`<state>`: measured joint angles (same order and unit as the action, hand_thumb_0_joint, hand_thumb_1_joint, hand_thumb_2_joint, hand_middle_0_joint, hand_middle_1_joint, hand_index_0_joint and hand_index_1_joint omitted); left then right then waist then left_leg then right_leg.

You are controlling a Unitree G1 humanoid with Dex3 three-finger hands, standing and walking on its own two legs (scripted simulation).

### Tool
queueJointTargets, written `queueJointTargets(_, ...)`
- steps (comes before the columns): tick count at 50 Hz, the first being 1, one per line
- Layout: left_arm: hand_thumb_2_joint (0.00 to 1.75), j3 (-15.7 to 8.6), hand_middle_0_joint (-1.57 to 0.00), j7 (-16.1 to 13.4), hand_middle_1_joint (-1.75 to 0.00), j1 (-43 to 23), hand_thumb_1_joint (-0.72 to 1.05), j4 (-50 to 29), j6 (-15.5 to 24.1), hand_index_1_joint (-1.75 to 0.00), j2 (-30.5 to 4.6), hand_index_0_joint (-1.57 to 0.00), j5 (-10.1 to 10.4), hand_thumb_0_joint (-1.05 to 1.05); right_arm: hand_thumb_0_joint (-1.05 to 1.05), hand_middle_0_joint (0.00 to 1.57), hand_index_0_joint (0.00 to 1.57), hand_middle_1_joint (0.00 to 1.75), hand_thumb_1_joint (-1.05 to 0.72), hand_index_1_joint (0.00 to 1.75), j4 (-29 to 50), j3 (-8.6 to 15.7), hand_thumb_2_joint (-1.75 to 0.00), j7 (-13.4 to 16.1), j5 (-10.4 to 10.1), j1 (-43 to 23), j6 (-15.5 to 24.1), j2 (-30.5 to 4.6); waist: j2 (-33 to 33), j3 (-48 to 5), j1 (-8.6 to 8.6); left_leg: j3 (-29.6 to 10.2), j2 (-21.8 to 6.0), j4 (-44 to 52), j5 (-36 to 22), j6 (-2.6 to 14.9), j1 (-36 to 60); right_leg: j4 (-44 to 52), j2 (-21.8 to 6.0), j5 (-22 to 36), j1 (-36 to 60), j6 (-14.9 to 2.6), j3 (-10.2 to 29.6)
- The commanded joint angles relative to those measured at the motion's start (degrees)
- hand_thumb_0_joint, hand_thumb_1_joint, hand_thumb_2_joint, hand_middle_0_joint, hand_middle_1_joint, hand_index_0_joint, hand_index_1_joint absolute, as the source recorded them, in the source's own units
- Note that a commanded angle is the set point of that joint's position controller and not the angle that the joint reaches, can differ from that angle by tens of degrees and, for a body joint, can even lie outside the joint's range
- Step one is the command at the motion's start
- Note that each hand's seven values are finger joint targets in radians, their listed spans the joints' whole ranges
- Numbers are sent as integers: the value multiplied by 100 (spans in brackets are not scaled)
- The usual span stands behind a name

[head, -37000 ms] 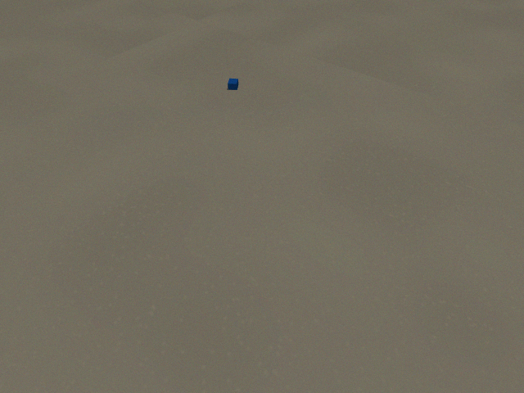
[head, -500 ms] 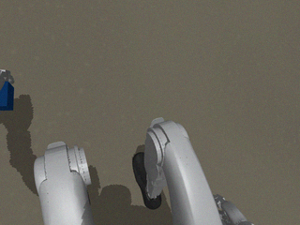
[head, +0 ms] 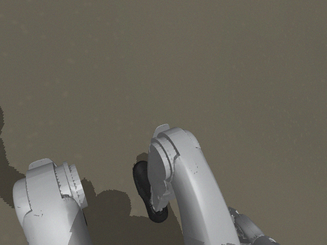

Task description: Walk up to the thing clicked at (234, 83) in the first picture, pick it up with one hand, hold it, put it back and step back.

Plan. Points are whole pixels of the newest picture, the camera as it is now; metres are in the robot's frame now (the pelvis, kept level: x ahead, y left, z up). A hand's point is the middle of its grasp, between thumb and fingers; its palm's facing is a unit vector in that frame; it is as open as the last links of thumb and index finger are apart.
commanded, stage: rest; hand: left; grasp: from above
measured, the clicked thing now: out of the picture +0.46 +0.33 -0.26
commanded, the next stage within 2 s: open in 0.70 s
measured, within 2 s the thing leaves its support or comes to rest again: neither
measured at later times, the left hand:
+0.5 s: hand out of the picture +0.45 +0.32 -0.24, palm faces -0.47 -0.08 -0.88, open 9.3 cm
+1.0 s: hand out of the picture +0.45 +0.32 -0.24, palm faces -0.47 -0.08 -0.88, open 9.4 cm
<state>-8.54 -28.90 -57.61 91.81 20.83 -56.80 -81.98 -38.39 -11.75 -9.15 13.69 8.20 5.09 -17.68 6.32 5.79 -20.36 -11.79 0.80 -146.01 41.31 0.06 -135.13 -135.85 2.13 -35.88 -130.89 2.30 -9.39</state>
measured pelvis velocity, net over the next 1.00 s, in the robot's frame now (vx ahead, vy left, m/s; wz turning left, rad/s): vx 0.00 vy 0.01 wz -0.04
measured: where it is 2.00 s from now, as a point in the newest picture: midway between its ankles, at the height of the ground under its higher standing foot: (118, 221)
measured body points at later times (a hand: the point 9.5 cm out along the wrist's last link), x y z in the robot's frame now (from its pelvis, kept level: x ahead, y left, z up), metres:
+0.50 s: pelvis +0.00 +0.00 +0.00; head +0.27 +0.13 +0.34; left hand +0.47 +0.32 -0.19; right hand +0.06 -0.25 -0.06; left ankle +0.06 +0.12 -0.27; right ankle +0.12 -0.11 -0.27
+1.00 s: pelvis +0.00 +0.01 +0.00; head +0.27 +0.14 +0.33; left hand +0.47 +0.32 -0.19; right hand +0.05 -0.25 -0.05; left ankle +0.06 +0.12 -0.27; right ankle +0.12 -0.11 -0.27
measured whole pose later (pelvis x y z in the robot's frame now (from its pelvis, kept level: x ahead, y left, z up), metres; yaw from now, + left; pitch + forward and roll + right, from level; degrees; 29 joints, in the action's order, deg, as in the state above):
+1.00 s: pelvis +0.00 +0.01 +0.00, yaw -2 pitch +27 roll -15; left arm -4.5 -33.4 -59.4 97.4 19.1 -60.4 -80.7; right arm -35.8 -17.5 -11.4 14.9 6.3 9.6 -19.2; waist 8.5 8.2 -22.6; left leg -13.8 0.4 -147.4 42.0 0.6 -134.1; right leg -135.1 3.0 -35.5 -128.9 3.2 -11.0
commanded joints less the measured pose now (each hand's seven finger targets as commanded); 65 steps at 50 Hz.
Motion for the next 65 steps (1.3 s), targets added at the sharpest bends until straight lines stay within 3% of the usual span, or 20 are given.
queueJointTargets(1, 56, -81, -111, -378, -51, -1643, 83, -666, 65, -48, -1516, -114, 71, 0, 0, 20, 20, 30, -90, 30, 0, 479, -90, 82, 58, 1065, 39, -1791, -2947, -3703, -178, 567, -110, 1470, -1252, 48, 2924, 1110, 255, 1060, 1945, -439, -408)
queueJointTargets(3, 59, 137, -112, -417, -52, -1696, 84, -591, 39, -49, -1263, -114, 38, 0, 0, 20, 20, 30, -90, 30, 42, 494, -90, 56, 60, 933, 95, -1801, -3015, -3611, -207, 535, -120, 1504, -1242, 19, 3031, 1047, 260, 1055, 1762, -433, -463)
queueJointTargets(6, 59, 95, -112, -515, -52, -1656, 84, -455, -38, -49, -1360, -114, 43, 0, 0, 20, 20, 30, -90, 30, -51, 464, -90, 17, 70, 950, 150, -1825, -3054, -3567, -207, 440, -143, 1608, -1247, 9, 3066, 993, 273, 1095, 1731, -407, -512)
queueJointTargets(8, 58, 334, -111, -510, -53, -1750, 84, -345, -117, -50, -1044, -114, 87, 0, 0, 20, 20, 30, -90, 30, 38, 431, -90, -41, 85, 870, 245, -1810, -3020, -3517, -309, 414, -159, 1572, -1297, 9, 3145, 948, 262, 1218, 1734, -378, -513)
queueJointTargets(9, 59, 125, -110, -573, -53, -1697, 82, -352, -138, -50, -1343, -113, 73, 0, 0, 20, 20, 30, -90, 30, -51, 437, -90, -34, 82, 901, 230, -1908, -3059, -3500, -255, 384, -156, 1611, -1384, 6, 3090, 971, 268, 1257, 1747, -387, -564)
queueJointTargets(12, 57, 223, -109, -572, -53, -1668, 82, -190, -226, -49, -1204, -112, 97, 0, 0, 20, 20, 30, -90, 30, 28, 397, -90, -92, 94, 917, 293, -1930, -3135, -3440, -352, 363, -163, 1590, -1538, -16, 3211, 894, 235, 1391, 1716, -361, -564)
queueJointTargets(16, 55, 158, -107, -593, -51, -1688, 77, -102, -292, -48, -1286, -110, 140, 0, 0, 20, 20, 30, -91, 30, 91, 311, -90, -141, 96, 890, 360, -1963, -2996, -3357, -415, 356, -170, 1487, -1578, -1, 3065, 914, 229, 1453, 1842, -364, -557)
queueJointTargets(17, 52, 53, -107, -624, -51, -1738, 78, -207, -276, -47, -1463, -110, 180, 0, 0, 20, 20, 30, -91, 30, 61, 289, -90, -136, 80, 874, 353, -1950, -3071, -3419, -348, 379, -148, 1548, -1469, 26, 2958, 967, 256, 1368, 1931, -375, -555)
queueJointTargets(21, 53, 151, -105, -596, -49, -1713, 75, -99, -294, -46, -1419, -108, 188, 0, 0, 20, 20, 30, -91, 30, 122, 237, -90, -155, 81, 820, 396, -1933, -2981, -3408, -389, 381, -170, 1514, -1201, 39, 2880, 980, 273, 1194, 1972, -380, -524)
queueJointTargets(26, 51, 19, -105, -587, -46, -1634, 73, -119, -253, -44, -1678, -107, 241, 0, 0, 20, 20, 30, -91, 30, 175, 145, -90, -139, 79, 908, 395, -1951, -2861, -3419, -386, 410, -157, 1462, -1275, 76, 2707, 1063, 279, 1248, 2216, -374, -523)
queueJointTargets(32, 52, 198, -105, -552, -46, -1602, 71, -134, -195, -44, -1575, -107, 296, 0, 0, 20, 20, 30, -91, 30, 199, 134, -90, -130, 87, 875, 427, -2019, -2922, -3361, -446, 369, -193, 1440, -1181, 68, 2780, 1053, 300, 1189, 2194, -364, -515)
queueJointTargets(33, 53, 125, -104, -555, -46, -1613, 71, -133, -180, -45, -1639, -106, 319, 0, 0, 20, 20, 30, -91, 30, 221, 94, -90, -124, 83, 878, 431, -2019, -2818, -3311, -436, 343, -185, 1421, -1209, 65, 2741, 1077, 292, 1193, 2153, -370, -574)
queueJointTargets(37, 52, 248, -105, -547, -44, -1500, 72, -59, -164, -43, -1575, -107, 276, 0, 0, 20, 20, 30, -91, 30, 207, 60, -90, -128, 77, 889, 415, -2000, -2876, -3319, -459, 333, -206, 1449, -1400, 49, 2874, 1027, 313, 1357, 2252, -353, -552)
queueJointTargets(40, 50, 237, -105, -595, -45, -1514, 72, 47, -117, -43, -1608, -107, 314, 0, 0, 20, 20, 30, -91, 30, 221, 26, -90, -119, 90, 829, 416, -2035, -2776, -3154, -455, 269, -200, 1507, -1185, 52, 2673, 1071, 323, 1169, 2160, -369, -609)
queueJointTargets(44, 44, 304, -75, -612, -46, -1577, 40, -40, -113, -44, -1599, -77, 269, 0, 0, 20, 20, 30, -90, 30, 255, 10, -90, -133, 104, 809, 445, -2068, -2951, -3116, -484, 242, -218, 1544, -1240, 20, 2849, 1022, 307, 1217, 2087, -361, -628)
queueJointTargets(48, 48, 355, -63, -659, -49, -1619, 16, -112, -136, -47, -1578, -65, 256, 0, 0, 20, 20, 30, -90, 30, 250, 29, -90, -137, 81, 780, 465, -2086, -2972, -3240, -479, 263, -231, 1535, -1307, 33, 2907, 1046, 336, 1329, 2183, -347, -598)
queueJointTargets(51, 48, 420, -59, -684, -51, -1662, 12, -133, -157, -49, -1471, -61, 265, 0, 0, 20, 20, 30, -90, 30, 246, 38, -90, -165, 93, 750, 512, -2097, -3074, -3160, -526, 237, -239, 1559, -1260, 10, 2955, 1006, 320, 1286, 2051, -344, -622)
queueJointTargets(52, 51, 324, -57, -740, -52, -1710, 9, -158, -161, -51, -1623, -58, 254, 0, 0, 20, 20, 30, -90, 30, 201, -24, -90, -165, 95, 740, 502, -2046, -3026, -3243, -468, 211, -244, 1580, -1262, 11, 2916, 1026, 324, 1287, 2140, -347, -641)
queueJointTargets(56, 55, 422, -52, -735, -56, -1680, 3, -160, -226, -55, -1436, -53, 255, 0, 0, 20, 20, 30, -90, 30, 222, 34, -90, -186, 102, 676, 566, -2113, -3105, -3111, -526, 211, -250, 1551, -1303, -20, 3016, 991, 309, 1293, 1955, -358, -646)
queueJointTargets(65, 63, 341, -43, -674, -65, -1651, -7, -28, -311, -64, -1542, -44, 290, 0, 0, 20, 20, 30, -90, 30, 281, -11, -90, -224, 52, 688, 583, -2097, -3048, -3077, -498, 161, -250, 1624, -1182, -14, 2888, 982, 291, 1219, 1966, -356, -663)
